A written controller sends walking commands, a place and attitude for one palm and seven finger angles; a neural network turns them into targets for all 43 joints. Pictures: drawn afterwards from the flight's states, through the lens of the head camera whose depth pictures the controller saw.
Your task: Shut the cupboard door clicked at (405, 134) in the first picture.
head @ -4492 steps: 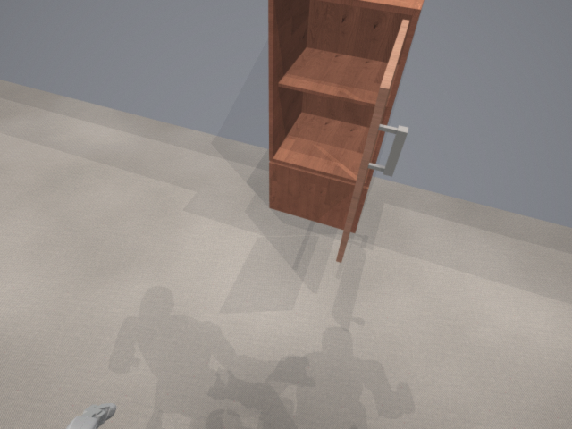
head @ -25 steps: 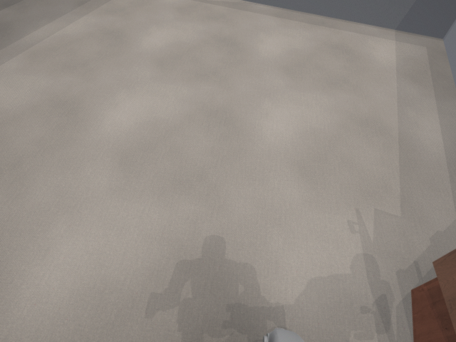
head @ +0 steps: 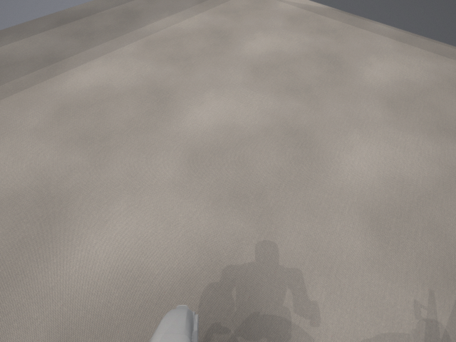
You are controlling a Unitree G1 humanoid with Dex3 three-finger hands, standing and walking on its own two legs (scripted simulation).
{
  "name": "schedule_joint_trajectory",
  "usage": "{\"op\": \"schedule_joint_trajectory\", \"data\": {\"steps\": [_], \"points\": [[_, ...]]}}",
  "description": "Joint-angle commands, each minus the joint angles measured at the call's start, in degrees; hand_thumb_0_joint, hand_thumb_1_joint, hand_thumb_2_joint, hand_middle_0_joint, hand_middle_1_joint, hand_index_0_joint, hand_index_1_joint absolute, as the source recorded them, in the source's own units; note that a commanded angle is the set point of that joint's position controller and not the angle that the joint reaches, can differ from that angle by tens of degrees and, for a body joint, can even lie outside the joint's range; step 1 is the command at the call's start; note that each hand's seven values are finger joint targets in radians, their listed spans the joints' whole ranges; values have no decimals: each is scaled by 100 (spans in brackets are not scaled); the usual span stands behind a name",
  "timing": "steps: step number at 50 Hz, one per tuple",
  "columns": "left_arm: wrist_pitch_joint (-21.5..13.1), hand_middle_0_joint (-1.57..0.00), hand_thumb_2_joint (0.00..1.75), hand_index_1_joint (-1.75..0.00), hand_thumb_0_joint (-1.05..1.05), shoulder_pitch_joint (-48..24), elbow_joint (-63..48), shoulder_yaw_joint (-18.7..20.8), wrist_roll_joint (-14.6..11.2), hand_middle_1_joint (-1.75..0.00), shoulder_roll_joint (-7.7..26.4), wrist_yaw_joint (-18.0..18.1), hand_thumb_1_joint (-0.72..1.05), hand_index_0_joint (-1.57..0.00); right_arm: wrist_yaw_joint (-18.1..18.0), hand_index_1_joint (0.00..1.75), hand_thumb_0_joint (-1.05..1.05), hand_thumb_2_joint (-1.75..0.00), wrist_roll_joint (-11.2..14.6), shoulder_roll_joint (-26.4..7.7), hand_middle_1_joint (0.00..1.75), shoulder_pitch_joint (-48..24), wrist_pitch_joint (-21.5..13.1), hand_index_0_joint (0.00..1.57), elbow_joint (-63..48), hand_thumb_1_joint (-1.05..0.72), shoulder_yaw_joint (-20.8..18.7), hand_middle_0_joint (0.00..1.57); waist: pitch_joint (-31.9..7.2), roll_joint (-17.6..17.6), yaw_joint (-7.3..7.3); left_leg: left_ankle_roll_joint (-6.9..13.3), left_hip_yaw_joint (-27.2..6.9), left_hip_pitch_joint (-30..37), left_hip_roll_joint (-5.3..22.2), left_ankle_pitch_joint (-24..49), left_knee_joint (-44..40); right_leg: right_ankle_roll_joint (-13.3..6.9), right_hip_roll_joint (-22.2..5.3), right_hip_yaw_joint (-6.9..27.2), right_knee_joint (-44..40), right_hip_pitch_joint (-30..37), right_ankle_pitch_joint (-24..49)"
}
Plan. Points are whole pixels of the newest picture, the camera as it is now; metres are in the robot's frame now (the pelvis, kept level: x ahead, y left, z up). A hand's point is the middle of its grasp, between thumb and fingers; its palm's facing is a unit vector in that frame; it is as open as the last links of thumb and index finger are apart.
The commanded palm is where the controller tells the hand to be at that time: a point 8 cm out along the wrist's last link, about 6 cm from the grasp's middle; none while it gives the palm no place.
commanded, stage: walk to a spot facing it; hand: left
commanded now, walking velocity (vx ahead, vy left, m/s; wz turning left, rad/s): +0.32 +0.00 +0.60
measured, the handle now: out of the picture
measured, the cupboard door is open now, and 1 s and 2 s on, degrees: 12 12 12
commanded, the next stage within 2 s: turn to face it in 0.34 s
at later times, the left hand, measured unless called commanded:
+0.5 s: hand (106, 289) +0.24 +0.28 -0.16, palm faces +0.22 -0.96 -0.20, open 7.3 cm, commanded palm none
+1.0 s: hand (133, 251) +0.33 +0.25 -0.18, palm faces +0.02 -0.98 -0.22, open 7.3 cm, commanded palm none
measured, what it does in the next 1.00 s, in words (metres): walks ahead: left foot, then right foot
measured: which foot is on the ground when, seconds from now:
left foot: up 0.00-0.16, down 0.18-0.74, up 0.76-1.00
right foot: down 0.00-0.18, up 0.20-0.68, down 0.70-1.00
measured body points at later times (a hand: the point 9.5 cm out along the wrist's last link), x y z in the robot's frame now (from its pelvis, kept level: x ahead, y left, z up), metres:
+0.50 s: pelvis +0.17 +0.07 +0.00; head +0.18 +0.09 +0.45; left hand +0.22 +0.33 -0.14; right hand +0.25 -0.16 -0.14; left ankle +0.16 +0.12 -0.74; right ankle +0.28 -0.09 -0.67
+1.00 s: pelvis +0.28 +0.06 -0.01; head +0.33 +0.06 +0.44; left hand +0.33 +0.30 -0.16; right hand +0.36 -0.18 -0.15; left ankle +0.29 +0.21 -0.69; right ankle +0.31 -0.04 -0.74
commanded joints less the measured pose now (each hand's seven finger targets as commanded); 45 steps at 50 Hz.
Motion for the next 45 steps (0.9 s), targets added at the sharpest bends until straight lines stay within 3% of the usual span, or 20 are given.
{"op": "schedule_joint_trajectory", "data": {"steps": [1, 5, 7, 8, 9, 10, 11, 14, 17, 21, 28, 32, 34, 35, 36, 37, 38, 39, 41, 45], "points": [[-141, -20, 90, -30, 0, 593, -123, 229, 1, -30, 974, 38, 90, -20, 74, 30, 0, -90, -15, -5, 30, -1086, -213, 20, -784, -90, 124, 20, 174, -660, 336, 112, 259, -630, 75, -151, -1191, -464, -1722, 645, -530, 819, 2624], [-111, -20, 90, -30, 0, 475, -143, 301, 8, -30, 1253, 20, 90, -20, 50, 30, 0, -90, -14, -146, 30, -783, -303, 20, -816, -90, 105, 20, -162, -717, 132, 423, 614, 535, -267, -712, -2021, -462, -1922, 378, 331, 876, 3988], [-87, -20, 90, -30, 0, 270, -182, 339, -50, -30, 1431, -10, 90, -20, -6, 30, 0, -90, -47, -451, 30, 253, -343, 20, -565, -90, 9, 20, -734, -494, -433, 580, 797, 2379, -693, -364, -2595, -246, -1673, -72, 1889, 152, 4139], [-74, -20, 90, -30, 0, 243, -258, 332, -68, -30, 1278, -62, 90, -20, -61, 30, 0, -90, -79, -992, 30, 1090, -369, 20, -383, -90, -129, 20, -1321, 354, -840, 796, -174, 3938, -149, -341, -3048, -17, -1307, -27, 3472, -1029, 2488], [-31, -20, 90, -30, 0, 111, -590, 254, -129, -30, 1015, -160, 90, -20, -154, 30, 0, -90, -73, -1756, 30, 1587, -409, 20, -303, -90, -320, 20, -1695, 1786, -956, 1491, -3047, 5227, 1585, 492, -3564, 335, -286, 383, 5270, -3287, -1552], [20, -20, 90, -30, 0, -533, -878, 216, -110, -30, 1167, -117, 90, -20, -257, 30, 0, -90, 49, -1837, 30, 1794, -366, 20, -198, -90, -313, 20, -1835, 1001, -1059, 1740, -3571, 5391, 1954, 1305, -3939, 252, -181, 1368, 5904, -3876, -1673], [25, -20, 90, -30, 0, -719, -981, 232, -108, -30, 1061, -89, 90, -20, -308, 30, 0, -90, 48, -1720, 30, 1501, -354, 20, -240, -90, -256, 20, -1268, 283, -796, 1688, -3068, 4639, 2011, 1094, -4027, 218, -408, 1579, 5974, -3943, -1333], [164, -20, 90, -30, 0, -184, -506, 247, 12, -30, 792, -101, 90, -20, -363, 30, 0, -90, 26, -873, 30, 239, -493, 20, -599, -90, 26, 20, -503, 464, -128, 1096, -1834, 2525, 1184, 166, -4428, 261, -625, 1886, 5286, -3136, -407], [268, -20, 90, -30, 0, 20, -390, 224, 25, -30, 658, -125, 90, -20, -385, 30, 0, -90, 42, -665, 30, 291, -563, 20, -466, -90, 106, 20, -400, 464, 68, 1081, -1395, 2309, 831, 458, -4639, 323, -441, 1837, 4752, -2956, 87], [330, -20, 90, -30, 0, -487, -533, 203, 6, -30, 689, -140, 90, -20, -399, 30, 0, -90, 61, -515, 30, 555, -566, 20, -239, -90, 104, 20, -133, 350, 76, 1169, -1411, 2339, 768, 298, -4933, 373, -393, 1907, 3997, -3147, 621], [363, -20, 90, -30, 0, -992, -501, 30, -65, -30, 519, -75, 90, -20, -477, 30, 0, -90, 38, -286, 30, 1048, -573, 20, 238, -90, 179, 20, 3, 602, 34, 945, -477, 2828, 779, 2821, -4443, 193, -11, 1797, 2415, -2455, 940], [398, -20, 90, -30, 0, -1053, -582, 90, -54, -30, 570, -100, 90, -20, -544, 30, 0, -90, 0, -413, 30, 1028, -451, 20, 323, -90, 119, 20, -32, 657, 7, 917, -224, 3104, 1068, 3100, -3772, 4, 241, 1643, 1792, -1962, 457], [361, -20, 90, -30, 0, -508, -455, 158, -39, -30, 666, -109, 90, -20, -558, 30, 0, -90, 36, -437, 30, 917, -396, 20, 300, -90, 99, 20, -246, 310, 277, 682, -24, 2944, 954, 2945, -2928, -48, 333, 1625, 1151, -1149, 961], [298, -20, 90, -30, 0, -41, -317, 223, -19, -30, 877, -92, 90, -20, -543, 30, 0, -90, 88, -393, 30, 852, -393, 20, 240, -90, 83, 20, -561, -136, 446, 438, 199, 2501, 593, 2418, -2069, -198, 117, 2019, 827, -325, 2330], [218, -20, 90, -30, 0, 418, -211, 322, 26, -30, 1335, -32, 90, -20, -523, 30, 0, -90, 150, -195, 30, 894, -413, 20, 93, -90, 73, 20, -1028, -1200, 523, 75, 659, 1310, -194, 238, -564, -838, -1158, 3705, 663, 730, 4519], [211, -20, 90, -30, 0, 587, -129, 331, -82, -30, 1517, 7, 90, -20, -537, 30, 0, -90, 151, -209, 30, 944, -371, 20, 39, -90, 89, 20, -1153, -1278, 465, -124, 359, 717, -626, -2528, 624, -1592, -1930, 4350, 278, 916, 5647], [262, -20, 90, -30, 0, 280, -222, 345, -106, -30, 1298, 95, 90, -20, -570, 30, 0, -90, 132, -228, 30, 753, -297, 20, 18, -90, 92, 20, -974, -1031, 370, -139, -300, 465, -344, -2441, 912, -1686, -1786, 4314, 234, 733, 5313], [271, -20, 90, -30, 0, -73, -348, 342, -83, -30, 1151, 137, 90, -20, -545, 30, 0, -90, 116, -196, 30, 589, -280, 20, 5, -90, 94, 20, -958, -827, 321, -158, -428, 291, -204, -2049, 972, -1574, -1536, 4121, 190, 512, 4868], [312, -20, 90, -30, 0, -497, -454, 332, -101, -30, 1076, 135, 90, -20, -509, 30, 0, -90, 115, -146, 30, 385, -187, 20, -46, -90, 100, 20, -864, -320, 142, -227, -437, 512, -58, -1556, 869, -1353, -1147, 3572, 42, -160, 3794], [320, -20, 90, -30, 0, -743, -545, 352, -47, -30, 1093, 81, 90, -20, -442, 30, 0, -90, 52, -17, 30, 396, -57, 20, -137, -90, 82, 20, -778, -440, 2, -316, -276, 868, -136, -1008, 122, -1071, -692, 3330, -146, -931, 2498]]}}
